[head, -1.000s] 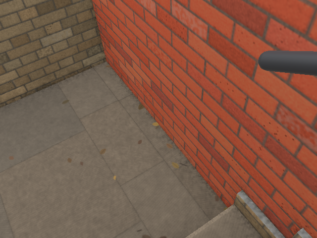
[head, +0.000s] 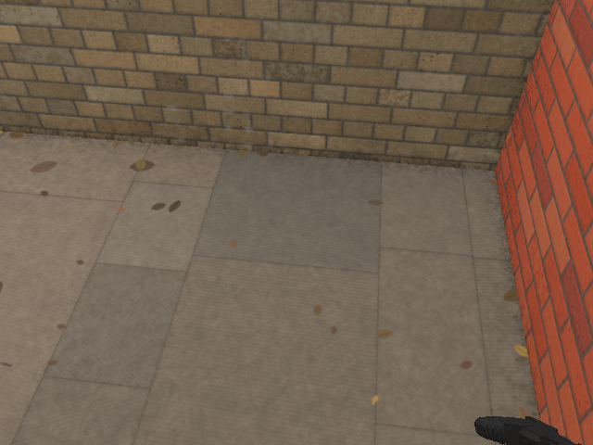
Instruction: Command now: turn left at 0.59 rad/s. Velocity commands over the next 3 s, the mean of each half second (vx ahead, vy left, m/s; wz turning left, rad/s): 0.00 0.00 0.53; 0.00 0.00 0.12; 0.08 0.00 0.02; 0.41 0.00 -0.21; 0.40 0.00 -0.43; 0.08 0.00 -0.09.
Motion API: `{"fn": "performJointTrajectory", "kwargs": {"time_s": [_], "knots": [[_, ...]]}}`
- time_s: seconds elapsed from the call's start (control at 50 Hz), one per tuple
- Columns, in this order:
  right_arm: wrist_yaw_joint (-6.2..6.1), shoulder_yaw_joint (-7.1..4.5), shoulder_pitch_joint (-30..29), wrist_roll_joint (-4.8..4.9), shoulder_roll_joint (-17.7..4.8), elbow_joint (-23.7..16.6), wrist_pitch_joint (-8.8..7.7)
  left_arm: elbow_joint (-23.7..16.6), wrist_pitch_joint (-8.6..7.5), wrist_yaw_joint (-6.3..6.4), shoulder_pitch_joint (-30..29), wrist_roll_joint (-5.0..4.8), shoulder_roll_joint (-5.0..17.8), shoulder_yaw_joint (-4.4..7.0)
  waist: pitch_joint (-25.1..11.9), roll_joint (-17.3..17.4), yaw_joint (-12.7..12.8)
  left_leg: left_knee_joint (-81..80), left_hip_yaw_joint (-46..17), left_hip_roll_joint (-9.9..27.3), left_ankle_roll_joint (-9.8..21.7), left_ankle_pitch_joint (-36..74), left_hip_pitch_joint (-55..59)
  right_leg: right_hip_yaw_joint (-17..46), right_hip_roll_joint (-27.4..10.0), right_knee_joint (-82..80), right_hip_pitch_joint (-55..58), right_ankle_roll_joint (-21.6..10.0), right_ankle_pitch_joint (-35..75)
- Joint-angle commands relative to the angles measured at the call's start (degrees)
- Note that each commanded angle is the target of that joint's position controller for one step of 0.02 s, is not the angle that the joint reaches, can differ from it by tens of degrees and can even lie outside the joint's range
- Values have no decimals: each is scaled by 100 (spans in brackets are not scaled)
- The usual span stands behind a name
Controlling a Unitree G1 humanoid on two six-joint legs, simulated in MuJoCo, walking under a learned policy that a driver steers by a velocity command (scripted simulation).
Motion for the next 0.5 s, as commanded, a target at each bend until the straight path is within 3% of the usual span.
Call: {"fn": "performJointTrajectory", "kwargs": {"time_s": [0.02,0.04,0.06,0.08,0.1,0.12,0.14,0.16,0.18,0.2,0.22,0.24,0.26,0.28,0.3,0.34,0.38,0.4,0.44,0.46,0.48,0.5], "knots": [[-3,-415,830,94,-669,48,51,-246,-122,-97,113,-49,578,203,-321,-499,-401,-1738,280,-423,475,-439,1741,582,-683,15,-681,-681,-728],[21,-562,1402,157,-967,167,-7,-407,-136,-167,-107,4,289,114,-178,490,-661,-2154,-1090,171,833,661,2985,217,-308,2051,-2327,-180,-1425],[79,-677,1817,105,-1739,167,-185,-773,-272,-288,-308,304,-175,-22,-279,1958,-486,-1819,-3808,1884,1756,3973,3706,534,502,4293,-4695,268,-3086],[222,-817,1999,-311,-2064,266,-455,-1092,-470,-249,-1421,138,321,110,-733,1337,-1206,-3169,-4930,2449,2663,3266,2912,1864,722,4250,-4790,329,-2597],[240,-755,1486,-450,-1824,297,-536,-1134,-463,-104,-1711,-38,535,219,8,1011,-749,-3192,-4479,2090,2574,2581,2429,1981,689,4358,-4822,367,-1905],[162,-704,988,-265,-1606,273,-471,-1032,-381,-20,-1644,110,546,221,98,893,-473,-3082,-3881,1818,2172,2317,2119,1823,615,4386,-4695,466,-1320],[103,-574,600,-119,-1321,194,-369,-798,-229,20,-1334,231,551,243,18,924,-228,-2880,-3344,1582,1884,2507,1576,1683,587,4681,-4234,600,-825],[46,-507,255,-112,-1221,110,-294,-671,-115,-14,-968,258,580,279,-93,899,21,-2793,-2859,1289,1655,2524,897,1512,627,4938,-3556,681,-247],[8,-496,81,-219,-1297,48,-259,-599,-70,-69,-910,182,544,287,-187,616,114,-2705,-2454,931,1496,2637,368,1223,786,5245,-3005,705,445],[-44,-452,58,-239,-1253,43,-232,-577,-38,-123,-862,197,400,264,-336,536,132,-2570,-2250,824,1480,2889,162,1094,855,5632,-2753,733,809],[-117,-407,1,-294,-1369,4,-245,-540,-61,-159,-828,206,202,213,-488,520,122,-2414,-2168,826,1503,3605,70,1043,914,6276,-2577,758,1190],[-168,-329,111,-298,-1264,71,-255,-635,-66,-168,-927,157,82,170,-550,462,68,-2319,-2101,781,1524,3991,179,1073,897,6425,-2552,779,1306],[-217,-273,471,-176,-1110,194,-201,-852,-36,-164,-1214,145,-41,105,-517,589,-121,-2237,-2090,719,1558,3782,607,1027,937,6301,-2957,816,1115],[-266,-231,722,-159,-1015,289,-169,-1022,-1,-95,-1532,160,-152,32,-535,762,-309,-2125,-2173,704,1586,3929,992,1047,958,6252,-3249,835,977],[-300,-268,865,-90,-1009,359,-134,-1204,25,-61,-1677,170,-249,-17,-492,865,-390,-2109,-2263,631,1538,3711,1372,1204,883,5631,-3497,802,727],[-424,-310,1122,-93,-1008,498,-96,-1364,-17,-72,-1962,231,-320,-99,-723,844,-574,-1837,-2382,646,1551,3734,2053,1183,854,4891,-3532,815,750],[-452,-391,893,-112,-1212,435,-87,-1461,-87,-123,-1937,179,-258,-104,-843,905,-490,-1807,-2544,665,1550,3625,2041,1171,779,4030,-3038,781,475],[-465,-378,657,-194,-1240,335,-107,-1366,-125,-164,-1821,183,-116,-71,-976,711,-361,-1637,-2547,703,1615,4128,1643,1057,765,4040,-2380,813,899],[-457,-382,425,-174,-1186,272,-74,-1324,-146,-211,-1692,158,-98,-83,-925,912,-354,-1704,-2559,672,1685,4530,1261,843,813,3414,-1599,796,528],[-434,-379,324,-167,-1162,194,-45,-1362,-150,-240,-1691,73,-164,-107,-780,1160,-333,-1781,-2629,617,1683,4617,1146,836,784,3053,-1321,723,263],[-383,-402,461,-96,-1176,254,-7,-1440,-164,-298,-1767,-53,-297,-175,-619,1359,-469,-2022,-2723,658,1675,4232,1436,958,718,1958,-1301,541,-697],[-363,-414,518,-91,-1148,254,1,-1369,-175,-357,-1716,-97,-282,-177,-597,1334,-528,-2109,-2817,629,1635,4014,1423,948,704,1423,-855,457,-885]]}}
